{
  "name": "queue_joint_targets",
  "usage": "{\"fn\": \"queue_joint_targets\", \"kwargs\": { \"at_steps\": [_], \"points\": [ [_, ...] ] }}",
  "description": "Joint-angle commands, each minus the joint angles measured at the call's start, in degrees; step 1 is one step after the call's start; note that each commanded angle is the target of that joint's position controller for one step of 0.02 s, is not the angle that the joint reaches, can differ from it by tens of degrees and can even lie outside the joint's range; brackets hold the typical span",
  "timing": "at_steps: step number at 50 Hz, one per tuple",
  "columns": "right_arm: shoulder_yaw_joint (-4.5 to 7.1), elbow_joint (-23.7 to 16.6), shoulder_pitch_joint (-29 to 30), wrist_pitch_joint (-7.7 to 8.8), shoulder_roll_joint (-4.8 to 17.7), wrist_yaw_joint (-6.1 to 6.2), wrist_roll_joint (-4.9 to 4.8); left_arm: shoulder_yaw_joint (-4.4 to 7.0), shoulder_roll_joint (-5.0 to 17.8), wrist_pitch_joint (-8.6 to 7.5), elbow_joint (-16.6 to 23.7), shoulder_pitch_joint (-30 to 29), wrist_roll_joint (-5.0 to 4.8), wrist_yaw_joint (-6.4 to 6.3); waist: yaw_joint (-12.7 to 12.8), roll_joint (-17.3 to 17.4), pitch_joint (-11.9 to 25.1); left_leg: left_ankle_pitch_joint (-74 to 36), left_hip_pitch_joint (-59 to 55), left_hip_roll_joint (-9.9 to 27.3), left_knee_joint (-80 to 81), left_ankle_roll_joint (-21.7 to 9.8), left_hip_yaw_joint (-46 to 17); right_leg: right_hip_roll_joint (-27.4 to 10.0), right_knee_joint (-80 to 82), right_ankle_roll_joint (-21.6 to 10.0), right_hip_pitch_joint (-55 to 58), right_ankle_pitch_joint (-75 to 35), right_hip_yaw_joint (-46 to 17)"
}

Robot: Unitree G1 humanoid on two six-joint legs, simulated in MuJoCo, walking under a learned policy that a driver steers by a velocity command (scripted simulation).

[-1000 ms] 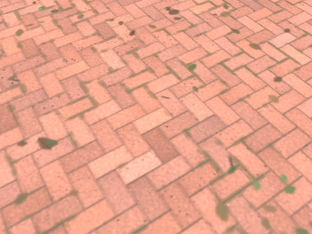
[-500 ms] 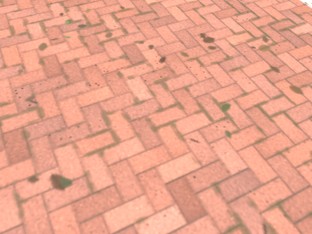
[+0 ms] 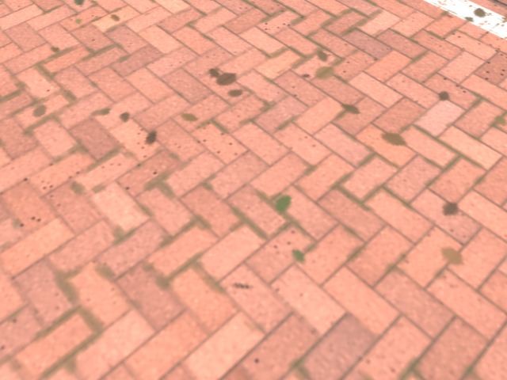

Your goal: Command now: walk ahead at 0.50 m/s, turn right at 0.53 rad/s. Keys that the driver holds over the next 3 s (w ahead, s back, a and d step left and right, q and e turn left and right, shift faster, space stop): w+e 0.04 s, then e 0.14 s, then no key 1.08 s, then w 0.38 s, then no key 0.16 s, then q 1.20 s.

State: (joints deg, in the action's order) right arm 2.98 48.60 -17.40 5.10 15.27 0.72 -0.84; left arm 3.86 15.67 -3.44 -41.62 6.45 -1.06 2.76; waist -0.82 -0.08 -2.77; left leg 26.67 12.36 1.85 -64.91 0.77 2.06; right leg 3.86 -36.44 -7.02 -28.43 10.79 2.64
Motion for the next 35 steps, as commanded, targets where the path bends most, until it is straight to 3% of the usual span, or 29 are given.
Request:
{"fn": "queue_joint_targets", "kwargs": {
  "at_steps": [1, 2, 3, 5, 7, 10, 13, 15, 17, 18, 19, 20, 21, 22, 23, 24, 26, 28, 30, 32, 33, 34, 35],
  "points": [
    [0.85, -8.77, 5.25, 4.5, 7.12, -0.65, -0.96, 2.43, 8.0, -0.75, 1.4, 11.32, -0.01, -0.8, 4.38, 0.56, 10.86, -4.56, 33.04, 2.43, -11.04, -2.06, -8.22, -17.93, 19.27, -12.62, 35.67, -4.61, -31.95],
    [1.47, -8.44, 5.75, 3.99, 7.88, -0.11, 0.66, 1.8, 5.85, -0.82, 2.42, 7.72, 0.05, -0.93, 2.37, 1.15, 8.37, -6.51, 28.99, 4.16, -5.85, -1.6, -7.66, -15.71, 20.04, -11.12, 28.33, -10.02, -26.98],
    [1.82, -8.52, 4.94, 3.11, 8.05, -0.06, 1.21, 1.47, 5.45, -0.72, 3.72, 5.5, 0.69, -1.2, 0.54, 0.33, 6.16, -7.44, 25.47, 4.69, -4.15, -0.88, -7.47, -14.29, 21.22, -10.87, 22.67, -17.03, -24.33],
    [1.78, -9.16, 3.55, 1.69, 6.64, 0.21, 1.86, 1.97, 7.16, -0.78, 4.23, 5.06, 0.86, -1.74, -1.1, -0.03, 5.19, -7.86, 22.36, 4.16, 0.38, 1.24, -5.98, -13.14, 21.1, -11.03, 16.69, -32.19, -20.26],
    [1.29, -10.22, 5.36, 0.91, 5.06, 0.63, 2.17, 2.54, 9.14, -0.51, 3.94, 5.97, 0.88, -2.54, -1.03, -0.74, 4.81, -12.2, 21.03, 1.98, 8.33, 2.8, -4.15, -10.5, 19.94, -9.7, 12.87, -41.16, -15.39],
    [0.46, -11.05, 9.78, 0.53, 3.35, 0.45, 2.0, 2.66, 9.25, 1.19, 3.4, 7.34, -0.19, -3.76, 0.87, -4.09, 7.53, -24.42, 16.14, -1.58, 21.74, 3.31, -2.91, -6.56, 16.81, -5.42, 11.6, -38.44, -11.65],
    [0.37, -11.93, 14.29, 0.58, 3.95, -0.66, 1.23, 2.13, 8.03, 2.33, 2.41, 10.09, -0.23, -4.49, 3.7, -5.73, 8.73, -31.67, 14.21, -2.9, 30.18, 2.81, -3.51, -7.82, 14.6, -3.42, 14.96, -29.54, -14.48],
    [0.89, -12.39, 14.85, 0.86, 5.41, -1.16, 1.56, 1.86, 7.53, 2.57, 2.16, 10.43, 0.25, -4.69, 3.66, -6.05, 8.69, -29.76, 14.28, -2.62, 33.22, 1.4, -5.04, -10.0, 11.52, -3.13, 18.68, -27.19, -18.07],
    [1.5, -12.04, 12.48, 1.54, 6.56, -1.32, 2.16, 1.5, 6.75, 2.48, 2.45, 8.77, 0.6, -4.8, 1.79, -6.31, 8.61, -29.2, 11.81, -2.24, 37.61, -1.05, -5.21, -10.63, 6.78, -2.12, 21.3, -26.83, -20.52],
    [1.65, -11.58, 10.17, 2.1, 6.78, -1.2, 2.74, 1.15, 5.86, 2.3, 2.78, 7.77, 0.64, -4.7, 0.11, -5.51, 9.22, -36.81, 6.58, -1.34, 42.2, -2.67, -4.77, -8.3, 2.78, -0.53, 20.74, -26.01, -19.79],
    [1.93, -11.87, 7.58, 2.47, 9.22, -0.77, 3.86, 0.41, 3.76, 1.82, 3.92, 8.26, 1.59, -4.56, -0.16, -1.38, 13.77, -56.47, -3.86, 5.67, 40.0, -5.62, -10.5, -4.43, -5.32, 1.74, 16.85, -17.82, -17.67],
    [2.08, -11.73, 5.74, 1.75, 10.66, -0.46, 4.88, -0.2, 2.22, 1.41, 2.61, 17.52, 1.15, -4.41, 2.65, 10.97, 19.94, -74.74, -19.33, 17.9, 36.24, -17.04, -23.59, 1.92, -19.57, 5.85, 4.84, 9.49, -14.19],
    [1.15, -10.63, 3.17, 0.84, 5.84, -0.57, 3.12, -0.14, 5.33, 1.71, 2.06, 18.42, 1.12, -3.96, 1.32, 14.4, 24.27, -67.66, -20.91, 22.78, 38.62, -21.39, -32.48, 1.14, -26.52, 8.09, 0.52, 29.64, -13.62],
    [0.59, -11.04, 4.6, 0.2, 4.6, -0.85, 1.68, 0.92, 8.68, 2.69, 2.03, 15.53, 0.5, -3.84, 0.56, 8.42, 20.13, -52.77, -16.45, 20.58, 40.23, -19.64, -31.62, -0.94, -30.72, 9.38, -1.34, 28.72, -14.24],
    [0.44, -11.28, 6.67, -0.67, 4.54, -0.96, 1.62, 1.05, 8.34, 4.04, 2.18, 11.69, 0.35, -4.18, 0.48, 4.78, 16.32, -40.61, -12.18, 17.55, 41.85, -16.84, -28.62, -2.2, -32.7, 10.52, -2.62, 25.91, -12.36],
    [-0.06, -11.49, 9.75, -1.37, 3.96, -1.14, 1.64, 1.05, 7.61, 5.34, 2.28, 10.35, 0.59, -4.38, 1.32, 3.78, 11.72, -31.38, -5.49, 15.35, 44.36, -15.08, -25.28, -3.54, -29.81, 11.06, -2.36, 23.92, -11.27],
    [0.16, -11.62, 14.2, -2.57, 4.96, -1.3, 2.26, 0.37, 4.5, 6.73, 1.56, 10.86, 0.71, -4.57, 3.23, 7.13, 7.17, -20.46, 5.82, 9.33, 48.42, -11.56, -17.7, -4.67, -18.34, 11.34, 5.37, 19.63, -7.49],
    [0.43, -10.97, 13.55, -3.17, 5.18, -1.1, 2.39, -0.31, 2.23, 6.28, 0.62, 11.21, 1.12, -4.55, 2.4, 9.48, 7.76, -19.95, 7.12, 7.04, 48.65, -11.51, -13.81, -4.08, -9.92, 11.08, 10.7, 16.87, -4.97],
    [0.39, -10.18, 12.22, -3.37, 5.14, -0.84, 1.82, -0.13, 2.52, 5.76, -0.24, 11.58, 1.18, -4.38, 2.24, 9.05, 9.74, -16.72, 5.4, 7.59, 47.37, -11.95, -13.79, -4.03, -2.02, 10.04, 14.42, 9.36, -4.34],
    [-0.03, -9.49, 11.6, -3.56, 4.27, -0.59, 1.21, -0.06, 2.38, 5.51, -1.01, 11.83, 1.71, -4.12, 2.9, 8.11, 9.3, -8.39, 7.58, 6.69, 46.71, -9.74, -13.01, -3.33, 6.9, 8.03, 19.48, 1.89, -2.94],
    [-0.44, -8.73, 10.19, -3.38, 3.27, -0.63, 1.32, -0.04, 3.29, 5.39, -0.24, 10.57, 2.61, -4.11, 2.57, 6.56, 8.36, -2.81, 9.89, 5.72, 46.42, -6.89, -12.56, -5.29, 8.4, 6.66, 21.11, -0.11, -5.24],
    [-0.66, -8.52, 9.85, -3.18, 2.87, -0.76, 1.86, 0.12, 5.31, 5.26, 1.0, 9.25, 3.11, -4.32, 1.6, 3.35, 6.5, 0.52, 11.9, 3.79, 43.75, -4.24, -10.7, -9.62, 10.8, 4.62, 20.13, 1.45, -10.01],
    [-0.46, -8.86, 9.07, -3.04, 2.43, -0.87, 1.93, 0.68, 6.93, 5.04, -0.39, 8.47, 2.5, -4.24, -1.02, -4.98, 4.07, -3.09, 7.42, -0.45, 42.05, -2.02, -5.21, -9.51, 11.86, 2.61, 10.84, 13.31, -10.99]
  ]
}}
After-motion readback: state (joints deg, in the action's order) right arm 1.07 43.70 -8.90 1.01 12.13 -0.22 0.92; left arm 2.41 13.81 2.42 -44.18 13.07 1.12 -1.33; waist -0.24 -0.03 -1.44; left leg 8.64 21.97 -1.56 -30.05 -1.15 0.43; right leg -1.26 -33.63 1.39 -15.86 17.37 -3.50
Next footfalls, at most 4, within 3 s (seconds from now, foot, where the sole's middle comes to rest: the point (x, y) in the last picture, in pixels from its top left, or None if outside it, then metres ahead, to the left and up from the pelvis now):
0.36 left None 0.38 0.09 -0.75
0.66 right None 0.24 -0.13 -0.75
1.94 right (330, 306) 0.62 -0.18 -0.75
2.36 left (239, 332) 0.56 0.06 -0.75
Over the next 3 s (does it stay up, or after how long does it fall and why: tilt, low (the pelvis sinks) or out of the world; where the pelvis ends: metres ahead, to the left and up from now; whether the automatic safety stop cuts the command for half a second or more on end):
stays up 0.55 -0.06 0.03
